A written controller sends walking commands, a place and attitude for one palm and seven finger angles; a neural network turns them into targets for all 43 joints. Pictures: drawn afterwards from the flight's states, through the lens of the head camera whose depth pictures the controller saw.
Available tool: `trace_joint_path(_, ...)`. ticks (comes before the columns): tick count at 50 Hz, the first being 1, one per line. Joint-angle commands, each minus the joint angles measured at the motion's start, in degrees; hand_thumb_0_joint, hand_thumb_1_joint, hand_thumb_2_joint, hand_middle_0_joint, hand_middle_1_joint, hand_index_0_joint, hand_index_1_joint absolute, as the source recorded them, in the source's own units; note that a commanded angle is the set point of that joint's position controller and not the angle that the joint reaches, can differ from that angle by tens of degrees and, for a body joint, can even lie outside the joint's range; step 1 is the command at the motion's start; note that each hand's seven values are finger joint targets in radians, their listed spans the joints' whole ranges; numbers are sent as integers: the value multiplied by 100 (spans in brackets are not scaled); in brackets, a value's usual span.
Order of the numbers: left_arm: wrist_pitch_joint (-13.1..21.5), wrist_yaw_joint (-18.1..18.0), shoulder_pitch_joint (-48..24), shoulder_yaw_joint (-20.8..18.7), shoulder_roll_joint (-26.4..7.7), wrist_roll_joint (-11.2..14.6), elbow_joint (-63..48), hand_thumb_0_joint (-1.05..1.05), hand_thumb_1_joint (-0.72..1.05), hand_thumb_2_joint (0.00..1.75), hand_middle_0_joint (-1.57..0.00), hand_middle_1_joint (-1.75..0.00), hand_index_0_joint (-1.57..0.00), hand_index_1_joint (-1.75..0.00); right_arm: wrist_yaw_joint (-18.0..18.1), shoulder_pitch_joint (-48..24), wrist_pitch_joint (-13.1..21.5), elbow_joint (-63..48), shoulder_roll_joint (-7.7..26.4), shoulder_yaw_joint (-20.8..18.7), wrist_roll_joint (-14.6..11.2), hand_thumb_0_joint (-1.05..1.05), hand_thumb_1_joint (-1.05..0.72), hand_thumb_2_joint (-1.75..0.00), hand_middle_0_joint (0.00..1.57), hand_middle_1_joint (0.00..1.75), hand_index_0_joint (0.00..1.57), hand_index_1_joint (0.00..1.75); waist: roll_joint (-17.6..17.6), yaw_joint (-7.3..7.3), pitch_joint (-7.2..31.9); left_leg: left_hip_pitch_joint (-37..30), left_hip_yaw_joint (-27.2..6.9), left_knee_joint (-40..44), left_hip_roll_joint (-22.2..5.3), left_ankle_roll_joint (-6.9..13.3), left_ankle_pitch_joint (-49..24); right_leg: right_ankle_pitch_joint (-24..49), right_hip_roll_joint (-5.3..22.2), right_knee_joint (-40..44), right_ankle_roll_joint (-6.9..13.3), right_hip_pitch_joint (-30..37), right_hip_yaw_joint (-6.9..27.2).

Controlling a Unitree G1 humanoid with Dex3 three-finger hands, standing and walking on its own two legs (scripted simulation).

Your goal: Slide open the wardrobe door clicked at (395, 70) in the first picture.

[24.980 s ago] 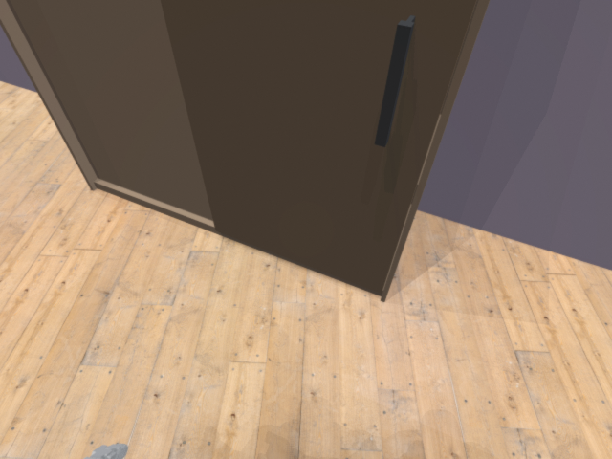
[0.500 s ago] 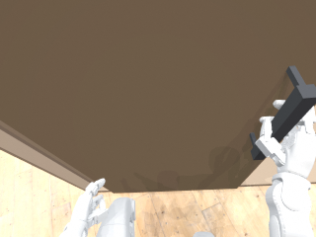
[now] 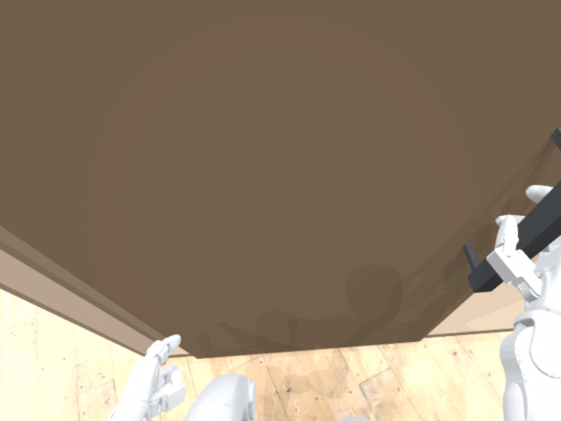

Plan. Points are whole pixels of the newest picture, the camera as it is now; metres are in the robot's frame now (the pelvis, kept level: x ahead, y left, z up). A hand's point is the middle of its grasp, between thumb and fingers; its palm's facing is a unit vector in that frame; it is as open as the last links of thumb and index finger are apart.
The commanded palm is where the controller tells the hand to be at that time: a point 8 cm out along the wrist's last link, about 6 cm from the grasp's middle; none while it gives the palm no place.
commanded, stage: stop walking and hold the door there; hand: right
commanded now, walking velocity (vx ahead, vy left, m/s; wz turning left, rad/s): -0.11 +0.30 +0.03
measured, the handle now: (514, 225) +0.32 -0.30 +0.08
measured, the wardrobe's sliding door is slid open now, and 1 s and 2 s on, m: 0.59 0.59 0.59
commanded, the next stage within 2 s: none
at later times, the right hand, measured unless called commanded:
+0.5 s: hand (516, 254) +0.28 -0.28 +0.09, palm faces +0.59 +0.70 -0.42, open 7.0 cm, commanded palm +0.23 -0.30 +0.05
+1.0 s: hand (514, 256) +0.28 -0.28 +0.09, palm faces +0.55 +0.74 -0.39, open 6.7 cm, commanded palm +0.23 -0.28 +0.05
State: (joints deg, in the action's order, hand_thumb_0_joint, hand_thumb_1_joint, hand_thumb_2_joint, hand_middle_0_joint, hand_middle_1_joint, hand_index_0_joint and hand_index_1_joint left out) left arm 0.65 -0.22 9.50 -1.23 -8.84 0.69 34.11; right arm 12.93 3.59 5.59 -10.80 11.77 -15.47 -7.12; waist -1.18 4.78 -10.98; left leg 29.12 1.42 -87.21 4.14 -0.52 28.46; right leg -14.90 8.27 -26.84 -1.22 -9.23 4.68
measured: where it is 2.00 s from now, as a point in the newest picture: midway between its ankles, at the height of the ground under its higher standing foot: outside the picture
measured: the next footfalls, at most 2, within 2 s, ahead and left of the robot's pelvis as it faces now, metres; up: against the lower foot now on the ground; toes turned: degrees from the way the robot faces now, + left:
left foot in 0.34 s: +0.13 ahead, +0.26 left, +0.00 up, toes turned +6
right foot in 0.54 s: +0.07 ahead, -0.02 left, +0.00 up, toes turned +8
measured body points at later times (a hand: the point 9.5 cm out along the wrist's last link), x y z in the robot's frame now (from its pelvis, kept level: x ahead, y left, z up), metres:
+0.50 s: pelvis +0.04 +0.07 -0.04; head +0.06 +0.07 +0.41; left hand +0.21 +0.34 -0.12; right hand +0.24 -0.32 +0.11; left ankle +0.09 +0.25 -0.75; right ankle +0.00 -0.05 -0.69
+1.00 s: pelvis +0.00 +0.06 -0.01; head +0.01 +0.07 +0.44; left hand +0.12 +0.31 -0.11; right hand +0.24 -0.31 +0.11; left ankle +0.00 +0.18 -0.75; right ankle +0.03 -0.02 -0.75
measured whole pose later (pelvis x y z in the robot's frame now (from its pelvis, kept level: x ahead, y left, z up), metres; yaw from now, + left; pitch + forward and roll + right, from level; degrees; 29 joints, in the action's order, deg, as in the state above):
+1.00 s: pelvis +0.00 +0.06 -0.01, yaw +7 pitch -1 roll +1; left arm 3.3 -5.0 11.8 0.2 -11.9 2.2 40.1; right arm 9.9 8.8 10.3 14.2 24.8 -28.6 -4.0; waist -2.3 1.4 -1.7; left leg 9.1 3.0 -20.9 -0.7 -0.3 10.3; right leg -10.8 -2.2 -23.5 2.4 -11.4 -0.1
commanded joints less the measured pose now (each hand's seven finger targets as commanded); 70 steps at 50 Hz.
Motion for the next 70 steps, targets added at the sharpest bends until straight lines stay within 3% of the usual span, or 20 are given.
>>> trace_joint_path(1, 305, -153, -607, -315, -1052, -4, -1166, 0, 90, 90, -20, -30, -20, -30, -531, -1248, 656, -2632, 267, 1537, 314, 0, -90, -90, 45, 140, 45, 140, -1034, -581, 1814, 2396, -588, -1663, -376, -37, 333, 3431, 1728, 472, 1384, 2165, 758)
trace_joint_path(2, 122, -266, -56, -445, -1297, -24, -779, 0, 90, 90, -20, -30, -20, -30, -199, 77, 604, -530, 3013, -1592, 484, 0, -90, -90, 45, 140, 45, 140, -1045, -488, 1805, 2691, -503, -1717, -448, -108, 179, 3136, 1732, 711, 1334, 2146, 608)
trace_joint_path(4, 60, -251, -365, -274, -1023, -28, -1128, 0, 90, 90, -20, -30, -20, -30, -389, -293, 673, -1562, 1802, -484, 389, 0, -90, -90, 45, 140, 45, 140, -1753, -558, 1773, 2566, -380, -1465, -474, -90, 101, 2821, 1471, 601, 1303, 1730, 401)
trace_joint_path(12, 578, -286, -224, -328, -1182, 59, -1030, 0, 90, 90, -20, -30, -20, -30, -379, 160, 599, -1158, 2448, -1197, 512, 0, -90, -90, 45, 140, 45, 140, -2136, -413, 1624, -1071, 788, 3486, -460, 7, -629, 2824, 843, 263, 647, -81, -926)
trace_joint_path(16, 771, -372, -178, -113, -965, 85, -836, 0, 90, 90, -20, -30, -20, -30, -597, 298, 496, -152, 3393, -1975, 842, 0, -90, -90, 45, 140, 45, 140, -325, -446, 1667, -2839, 199, 6503, -646, 117, -3691, 847, -216, -2940, 321, -663, -661)
trace_joint_path(18, 892, -414, -427, 3, -939, 60, -812, 0, 90, 90, -20, -30, -20, -30, -630, 123, 642, 102, 3892, -2387, 857, 0, -90, -90, 45, 140, 45, 140, 13, -502, 1372, -2171, -1789, 6489, -1733, 780, -5673, -1533, -657, -4964, 194, -1659, -406)
trace_joint_path(19, 786, -316, 1, -301, -1433, -15, -951, 0, 90, 90, -20, -30, -20, -30, -608, 188, 590, 254, 3690, -2220, 705, 0, -90, -90, 45, 140, 45, 140, 2547, -407, 1760, -1727, -3384, 7322, -2316, 1279, -3799, -1329, -944, -5596, 138, -1559, 193)
trace_joint_path(20, 774, -182, -76, -404, -1437, 33, -949, 0, 90, 90, -20, -30, -20, -30, -594, -41, 544, -176, 2775, -1560, 492, 0, -90, -90, 45, 140, 45, 140, 3086, -465, 1497, -1393, -3220, 7527, -2280, 1389, -2281, -822, -884, -5907, 113, -1411, 450)
trace_joint_path(24, 599, -243, -282, -295, -1253, 102, -552, 0, 90, 90, -20, -30, -20, -30, -423, 822, 786, 435, 2957, -2279, 614, 0, -90, -90, 45, 140, 45, 140, 1307, -501, 1322, -1157, -1248, 6609, -1703, 894, -2561, -1270, -495, -2253, 274, -820, 334)
trace_joint_path(26, 700, -385, -297, -339, -1244, 109, -438, 0, 90, 90, -20, -30, -20, -30, -324, 1235, 831, 427, 2716, -2140, 663, 0, -90, -90, 45, 140, 45, 140, 481, -550, 1334, -1622, -755, 5847, -1207, 511, -2886, 64, -645, 616, 264, -205, -154)
trace_joint_path(29, 927, -382, -459, -345, -1062, -5, -548, 0, 90, 90, -20, -30, -20, -30, -350, 1630, 884, 249, 2061, -1417, 648, 0, -90, -90, 45, 140, 45, 140, -2311, -595, 1209, -1006, -117, 3615, -430, 97, -735, 3767, 351, 1405, 28, 329, 1141)
trace_joint_path(30, 872, -406, -445, -408, -1104, -118, -418, 0, 90, 90, -20, -30, -20, -30, -293, 1644, 901, 424, 2766, -1971, 703, 0, -90, -90, 45, 140, 45, 140, -2395, -564, 1220, -1192, -349, 2664, -409, 61, -553, 3796, 476, 1437, 137, -172, 1365)
trace_joint_path(33, 795, -305, -217, -412, -1103, 31, -287, 0, 90, 90, -20, -30, -20, -30, -428, 1658, 938, 572, 1889, -1102, 667, 0, -90, -90, 45, 140, 45, 140, -692, -548, 811, -719, -179, 2459, -497, 92, -590, 3464, 340, 1152, 730, -302, 500)
trace_joint_path(37, 707, -367, 58, -313, -1147, 81, -316, 0, 90, 90, -20, -30, -20, -30, -546, 1350, 824, 524, 2000, -1025, 703, 0, -90, -90, 45, 140, 45, 140, -856, -538, 1129, -1159, 201, 5344, -671, 185, -1276, 4060, 186, 869, 231, 596, 389)
trace_joint_path(40, 666, -461, -27, -189, -1125, 84, -286, 0, 90, 90, -20, -30, -20, -30, -549, 1082, 719, 916, 2303, -1201, 678, 0, -90, -90, 45, 140, 45, 140, -589, -473, 1491, -2523, 212, 7118, -745, 172, -2494, 2202, 84, 464, 18, 58, 554)
trace_joint_path(43, 651, -547, -40, -191, -1155, 109, -231, 0, 90, 90, -20, -30, -20, -30, -507, 622, 657, 1481, 2590, -1436, 603, 0, -90, -90, 45, 140, 45, 140, 46, -652, 1688, -2946, -257, 6899, -1141, 385, -3407, 1109, -249, 295, -235, -336, 416)
trace_joint_path(45, 635, -560, -95, -304, -1285, 153, -251, 0, 90, 90, -20, -30, -20, -30, -533, 395, 587, 1571, 2059, -920, 502, 0, -90, -90, 45, 140, 45, 140, 712, -662, 1763, -2425, -698, 6781, -1153, 522, -3338, 1321, -385, 370, -69, 122, 363)
trace_joint_path(51, 475, -633, -225, -232, -1255, 201, -203, 0, 90, 90, -20, -30, -20, -30, -425, -126, 456, 2421, 2400, -1023, 658, 0, -90, -90, 45, 140, 45, 140, -242, -576, 1063, -1983, -382, 6810, -914, 144, -1342, -1008, -15, 1676, 180, -719, 642)
trace_joint_path(63, 353, -626, -20, -278, -1426, 229, -168, 0, 90, 90, -20, -30, -20, -30, -446, -993, 484, 3412, 2255, -666, 626, 0, -90, -90, 45, 140, 45, 140, 380, -626, 1138, -1440, -848, 7447, -1141, 313, -741, -603, -215, 837, 338, -463, 421)
trace_joint_path(70, 336, -532, -47, -362, -1591, 140, -42, 0, 90, 90, -20, -30, -20, -30, -420, -1232, 588, 3283, 2363, -737, 583, 0, -90, -90, 45, 140, 45, 140, 1096, -563, 1209, -1184, -1588, 7595, -2832, 1090, -2400, -559, -585, -1798, 179, -489, 304)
